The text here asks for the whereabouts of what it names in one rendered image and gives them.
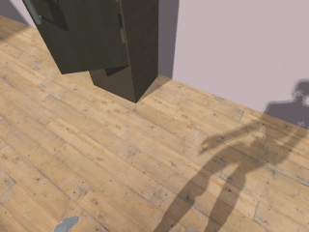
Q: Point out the handle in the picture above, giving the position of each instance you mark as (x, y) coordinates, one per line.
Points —
(38, 18)

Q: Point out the robot left hand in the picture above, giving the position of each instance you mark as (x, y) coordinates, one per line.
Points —
(66, 224)

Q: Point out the cupboard door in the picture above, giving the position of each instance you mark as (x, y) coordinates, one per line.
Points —
(81, 35)

